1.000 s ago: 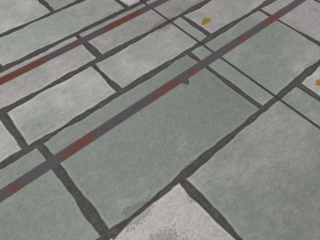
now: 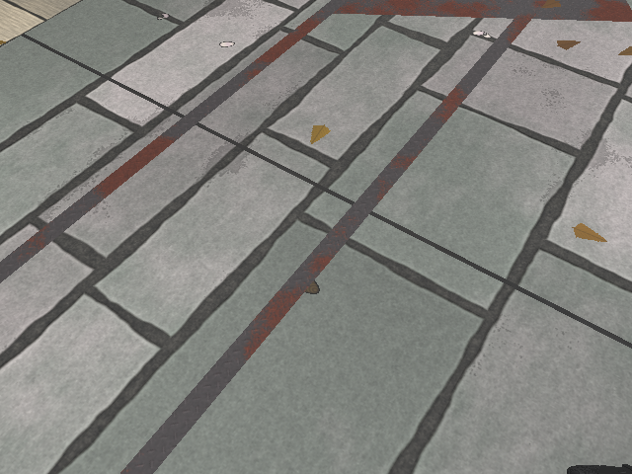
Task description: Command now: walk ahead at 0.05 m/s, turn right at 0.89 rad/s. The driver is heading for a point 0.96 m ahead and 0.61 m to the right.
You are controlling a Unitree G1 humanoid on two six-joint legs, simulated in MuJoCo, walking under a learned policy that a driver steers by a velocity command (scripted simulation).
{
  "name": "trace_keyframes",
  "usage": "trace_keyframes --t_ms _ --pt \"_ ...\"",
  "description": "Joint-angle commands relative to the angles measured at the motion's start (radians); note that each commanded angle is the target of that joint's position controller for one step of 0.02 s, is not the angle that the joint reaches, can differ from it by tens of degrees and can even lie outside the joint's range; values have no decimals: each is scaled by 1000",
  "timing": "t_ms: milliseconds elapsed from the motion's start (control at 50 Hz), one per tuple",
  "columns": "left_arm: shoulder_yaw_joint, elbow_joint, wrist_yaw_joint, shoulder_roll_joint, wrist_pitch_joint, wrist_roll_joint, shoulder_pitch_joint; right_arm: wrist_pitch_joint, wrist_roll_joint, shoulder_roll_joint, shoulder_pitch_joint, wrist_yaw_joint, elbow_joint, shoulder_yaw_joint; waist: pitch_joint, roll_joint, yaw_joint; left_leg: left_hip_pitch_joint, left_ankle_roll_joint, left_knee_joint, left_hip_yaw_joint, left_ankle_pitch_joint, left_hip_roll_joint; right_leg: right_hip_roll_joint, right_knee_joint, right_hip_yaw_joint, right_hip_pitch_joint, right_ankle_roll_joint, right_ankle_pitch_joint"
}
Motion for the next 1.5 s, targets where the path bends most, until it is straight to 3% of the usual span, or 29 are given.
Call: trace_keyframes --t_ms 20,40,80,120,160,260,420,440,460,480,500,520,580,700,880,900,920,940,960,1000,1040,1120,1160,1180,1220,1240,1300,1420,1500 --pt "3 -68 -4 16 -6 5 46 -10 -12 -199 106 -13 -50 -76 -202 47 -24 396 122 -238 -184 43 282 -68 204 80 -97 -27 -382" --pt "9 -112 -11 43 -19 4 58 4 -60 -225 47 -9 -59 -81 -155 299 28 331 256 -321 -451 12 417 -8 399 -55 -249 4 -461" --pt "46 -68 -12 169 -17 -1 68 10 -47 -118 -39 -18 -95 -60 -87 167 18 249 268 -308 -290 -83 359 -134 617 -113 -272 58 -305" --pt "45 -45 -4 138 7 4 105 20 -22 -95 -78 -33 -101 -54 -71 125 18 233 236 -285 -112 -4 273 -160 759 -163 -278 100 -211" --pt "32 -65 -7 98 14 1 80 25 -25 -89 -61 -43 -96 -52 -63 129 -5 234 244 -291 13 81 244 -191 759 -224 -274 124 -161" --pt "13 -130 -27 52 8 3 -29 41 -28 -136 29 -42 -53 -84 -111 144 -77 403 303 -284 80 153 325 -266 553 -249 -281 139 -184" --pt "29 -120 -56 54 42 1 18 29 19 -169 -31 6 -12 -121 -140 163 -23 338 229 -180 264 181 379 -241 109 -367 48 25 -143" --pt "40 -98 -51 62 44 -1 71 31 29 -149 -18 8 3 -120 -147 136 1 287 177 -103 308 130 357 -211 5 -372 151 -10 -76" --pt "63 -70 -38 116 42 2 153 33 27 -104 33 13 29 -112 -126 10 23 137 97 66 373 4 286 -226 -118 -264 303 -68 64" --pt "99 -86 -17 278 34 3 192 36 -21 -44 25 18 -25 -92 -86 -364 -13 -240 -17 424 429 -491 136 -504 -126 169 465 -213 512" --pt "89 -130 -26 277 -4 53 134 30 -30 -67 -105 1 -78 -95 -162 -295 41 -328 -26 586 183 -515 59 -563 -173 313 367 -360 430" --pt "79 -121 -33 237 -30 61 102 30 -10 -105 -158 -11 -87 -104 -137 -198 43 -336 3 627 128 -421 65 -518 -215 234 338 -326 264" --pt "44 -131 -7 146 -31 5 -39 25 -19 -123 -88 -33 -50 -119 -96 -143 -44 -285 20 566 92 -193 67 -410 -195 108 258 -214 230" --pt "46 -121 15 158 -18 6 -13 12 -2 -61 -92 -8 -33 -94 -145 -134 -31 -156 -5 305 75 -93 -26 -328 -133 138 259 -188 252" --pt "42 -142 -1 151 -4 -6 -97 -12 13 -115 -4 22 0 -110 -154 -204 -62 170 42 -162 62 0 -26 -266 -35 308 211 -139 225" --pt "26 -135 2 106 -5 1 -56 -12 2 -135 8 21 6 -112 -185 -152 -42 285 75 -218 22 129 62 -227 34 254 169 -99 99" --pt "1 -119 0 32 -7 24 34 -5 -18 -177 -60 19 -25 -109 -201 94 29 367 163 -259 -199 301 247 -106 211 101 75 -44 -235" --pt "14 -131 7 84 -15 23 15 -2 -50 -166 -39 23 -13 -105 -126 276 28 327 339 -287 -426 381 359 -22 379 0 -73 21 -520" --pt "27 -97 11 137 -23 38 55 -10 -29 -93 -71 28 -26 -80 -115 191 32 290 380 -276 -435 307 377 -78 508 29 -69 62 -486" --pt "9 -56 4 83 -21 53 40 -7 -2 -36 -67 33 -5 -50 -125 98 32 285 282 -298 -273 -92 232 -145 445 -48 -31 101 -363" --pt "2 -80 -14 79 -40 38 -30 25 41 -166 35 21 17 -87 -49 177 -32 297 284 -375 -324 -380 194 -139 382 -182 -110 109 -316" --pt "-13 -69 -35 23 -116 19 -59 40 38 -165 88 -8 1 -92 -25 209 -27 212 254 -401 -292 -379 115 -106 -20 -218 130 42 -308" --pt "0 -17 -32 35 -140 13 33 42 46 -150 51 -14 -24 -91 -21 165 31 118 213 -356 -257 -327 60 -116 -285 -252 334 -1 -38" --pt "13 24 -24 71 -144 17 136 36 49 -120 9 -14 -51 -85 -44 141 74 -48 152 -283 -205 -284 18 -182 -316 -237 550 -24 22" --pt "30 37 -15 154 -145 30 215 1 72 -9 9 4 -111 -50 -79 -154 84 -456 98 207 -4 -294 -33 -562 -294 171 722 -140 -329" --pt "33 24 -17 150 -153 45 153 -14 82 -43 -9 10 -143 -49 -36 -199 62 -532 90 363 20 -264 85 -656 -342 288 609 -207 -506" --pt "0 25 -8 53 -161 38 127 -6 51 -80 36 30 -99 -62 23 -138 43 -606 77 575 56 -117 122 -528 -361 55 596 -129 -324" --pt "-17 80 -18 51 -167 56 172 2 52 -43 -44 64 -124 -37 142 -105 44 -521 63 585 142 124 153 -426 -436 -304 376 -102 -27" --pt "-13 122 -21 87 -160 43 221 -9 54 -3 -183 101 -156 -10 209 -49 72 -380 131 317 259 188 143 -429 -485 -438 367 -79 135"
